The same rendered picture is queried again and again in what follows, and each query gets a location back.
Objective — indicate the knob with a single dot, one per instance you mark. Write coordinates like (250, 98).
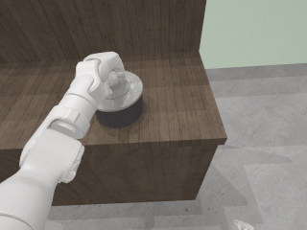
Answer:
(114, 82)

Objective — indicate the lid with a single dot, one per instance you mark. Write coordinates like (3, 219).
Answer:
(130, 91)

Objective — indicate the robot left hand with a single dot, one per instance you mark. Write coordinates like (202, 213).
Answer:
(114, 63)

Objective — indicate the pot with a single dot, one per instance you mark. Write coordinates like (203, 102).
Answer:
(121, 118)

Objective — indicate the left robot forearm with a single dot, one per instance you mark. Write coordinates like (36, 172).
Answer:
(72, 115)

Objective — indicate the robot right hand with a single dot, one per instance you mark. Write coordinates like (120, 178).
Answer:
(240, 225)

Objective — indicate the robot left upper arm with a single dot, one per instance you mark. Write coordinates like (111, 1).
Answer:
(26, 197)

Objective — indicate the table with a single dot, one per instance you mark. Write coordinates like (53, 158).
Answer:
(166, 153)

